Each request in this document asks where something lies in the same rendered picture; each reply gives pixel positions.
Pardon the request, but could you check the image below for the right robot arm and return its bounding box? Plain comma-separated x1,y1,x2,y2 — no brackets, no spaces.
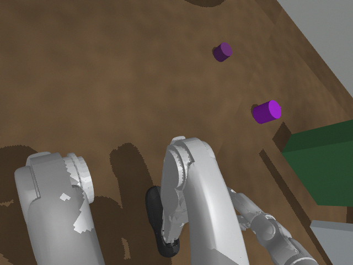
250,213,319,265

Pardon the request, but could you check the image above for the right robot foot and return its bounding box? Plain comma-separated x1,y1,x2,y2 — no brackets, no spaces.
145,186,180,258

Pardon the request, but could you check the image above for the right robot hand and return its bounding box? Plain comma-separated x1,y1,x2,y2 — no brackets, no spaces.
227,187,264,231

